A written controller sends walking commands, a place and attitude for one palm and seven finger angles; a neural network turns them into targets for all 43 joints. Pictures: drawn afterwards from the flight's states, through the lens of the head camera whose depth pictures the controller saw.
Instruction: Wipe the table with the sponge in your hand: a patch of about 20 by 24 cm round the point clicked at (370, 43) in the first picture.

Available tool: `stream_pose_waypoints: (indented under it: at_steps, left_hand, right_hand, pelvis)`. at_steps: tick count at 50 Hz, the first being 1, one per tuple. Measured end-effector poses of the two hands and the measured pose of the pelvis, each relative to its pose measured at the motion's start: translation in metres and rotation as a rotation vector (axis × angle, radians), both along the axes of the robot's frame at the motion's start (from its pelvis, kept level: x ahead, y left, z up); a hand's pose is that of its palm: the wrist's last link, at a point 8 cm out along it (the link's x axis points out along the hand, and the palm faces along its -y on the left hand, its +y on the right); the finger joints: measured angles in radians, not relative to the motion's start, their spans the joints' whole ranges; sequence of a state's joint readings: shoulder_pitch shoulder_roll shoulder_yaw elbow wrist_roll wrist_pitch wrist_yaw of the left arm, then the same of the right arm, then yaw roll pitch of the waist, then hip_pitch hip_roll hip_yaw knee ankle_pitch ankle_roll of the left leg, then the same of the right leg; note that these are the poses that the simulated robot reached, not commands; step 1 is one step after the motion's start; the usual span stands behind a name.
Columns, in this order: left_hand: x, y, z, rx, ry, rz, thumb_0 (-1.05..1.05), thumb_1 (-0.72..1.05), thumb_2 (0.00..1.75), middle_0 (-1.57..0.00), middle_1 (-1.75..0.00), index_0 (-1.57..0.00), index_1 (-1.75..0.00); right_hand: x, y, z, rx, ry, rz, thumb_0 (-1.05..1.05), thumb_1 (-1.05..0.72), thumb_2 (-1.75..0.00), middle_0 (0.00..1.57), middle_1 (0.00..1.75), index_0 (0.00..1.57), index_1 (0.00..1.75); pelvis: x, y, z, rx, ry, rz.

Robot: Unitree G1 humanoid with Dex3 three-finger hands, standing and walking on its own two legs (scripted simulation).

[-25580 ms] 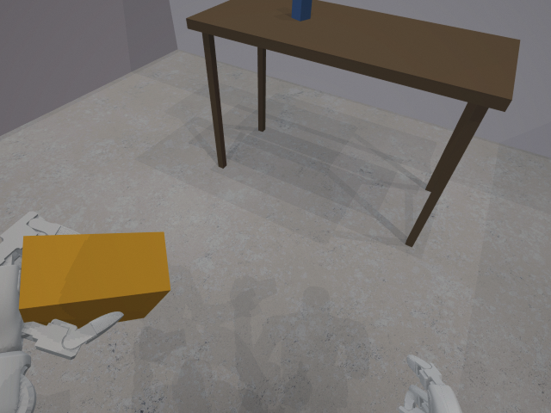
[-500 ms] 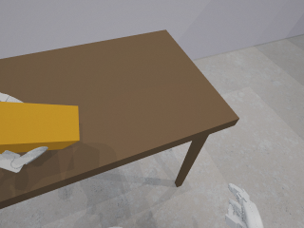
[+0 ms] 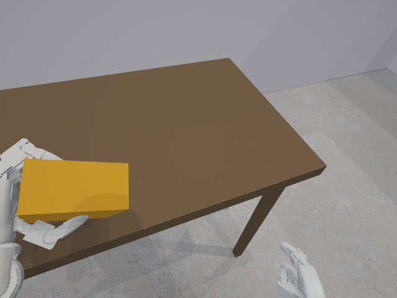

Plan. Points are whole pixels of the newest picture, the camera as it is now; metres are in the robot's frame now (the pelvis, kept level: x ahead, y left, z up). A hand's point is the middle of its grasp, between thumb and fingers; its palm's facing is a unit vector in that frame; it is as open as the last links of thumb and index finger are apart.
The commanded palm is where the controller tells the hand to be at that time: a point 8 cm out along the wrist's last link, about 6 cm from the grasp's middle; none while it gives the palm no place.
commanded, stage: come to a stop and stand still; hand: left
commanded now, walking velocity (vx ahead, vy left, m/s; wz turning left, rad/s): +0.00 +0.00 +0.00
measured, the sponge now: (89, 194) +0.23 +0.20 +0.14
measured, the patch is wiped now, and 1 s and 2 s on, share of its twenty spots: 0.00 0.00 0.00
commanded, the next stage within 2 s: look again from close up in 0.50 s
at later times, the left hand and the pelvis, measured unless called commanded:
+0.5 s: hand (32, 187) +0.22 +0.27 +0.16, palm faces +0.36 -0.85 -0.38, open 10.4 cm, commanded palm +0.16 +0.31 +0.17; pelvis +0.01 +0.03 +0.00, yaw +0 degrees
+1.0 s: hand (43, 191) +0.22 +0.26 +0.16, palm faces +0.38 -0.85 -0.37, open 10.4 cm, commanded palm +0.17 +0.29 +0.17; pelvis +0.01 +0.01 +0.00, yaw +0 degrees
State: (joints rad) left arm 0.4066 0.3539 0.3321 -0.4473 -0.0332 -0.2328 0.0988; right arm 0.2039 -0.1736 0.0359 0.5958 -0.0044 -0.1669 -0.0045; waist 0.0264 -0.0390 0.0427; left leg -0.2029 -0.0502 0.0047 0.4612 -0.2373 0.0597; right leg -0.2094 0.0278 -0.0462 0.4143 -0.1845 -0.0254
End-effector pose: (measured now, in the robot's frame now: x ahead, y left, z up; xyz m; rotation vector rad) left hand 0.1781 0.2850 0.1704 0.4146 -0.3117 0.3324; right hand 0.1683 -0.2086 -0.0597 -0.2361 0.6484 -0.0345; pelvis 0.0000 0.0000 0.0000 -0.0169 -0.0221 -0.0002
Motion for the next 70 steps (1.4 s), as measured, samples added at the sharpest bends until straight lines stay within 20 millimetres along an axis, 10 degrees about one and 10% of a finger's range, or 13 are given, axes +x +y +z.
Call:
stream_pose_waypoints:
  at_steps: [19,51,58,70]
  left_hand:
    - [0.006,0.03,-0.004,0.001,0.023,0.007,-0.02,-0.53,1.03,-0.67,-1.34,-0.72,-1.33]
    - [0.002,0.01,0.003,0.014,0.047,0.023,-0.02,-0.53,1.03,-0.67,-1.33,-0.72,-1.32]
    - [0.032,0.036,0.048,0.101,0.025,0.084,-0.02,-0.53,1.03,-0.67,-1.33,-0.72,-1.32]
    - [-0.01,-0.027,0.031,0.261,0.172,0.075,-0.02,-0.53,1.03,-0.67,-1.33,-0.72,-1.32]
  right_hand:
    - [0.003,0.017,0.001,-0.035,0.037,-0.015,0.01,-0.9,-0.9,0.21,0.3,0.2,0.3]
    - [0.01,-0.005,0.0,-0.025,0.026,-0.034,0.01,-0.9,-0.9,0.21,0.3,0.2,0.3]
    - [0.015,-0.01,-0.015,-0.025,0.042,0.062,0.01,-0.9,-0.9,0.21,0.3,0.2,0.3]
    - [0.033,-0.035,-0.018,0.002,-0.043,0.033,0.01,-0.9,-0.9,0.21,0.3,0.2,0.3]
  pelvis:
    - [0.004,0.026,0.001,-0.01,0.003,0.001]
    - [0.008,0.008,0.003,-0.006,0.006,0.004]
    - [0.001,-0.004,-0.004,0.016,-0.002,0.011]
    - [-0.003,-0.032,-0.013,0.035,0.0,0.013]
